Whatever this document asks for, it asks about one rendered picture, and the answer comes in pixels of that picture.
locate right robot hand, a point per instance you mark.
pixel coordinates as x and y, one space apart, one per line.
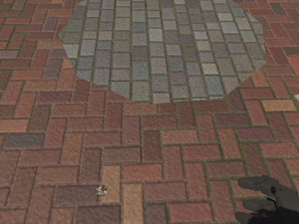
283 210

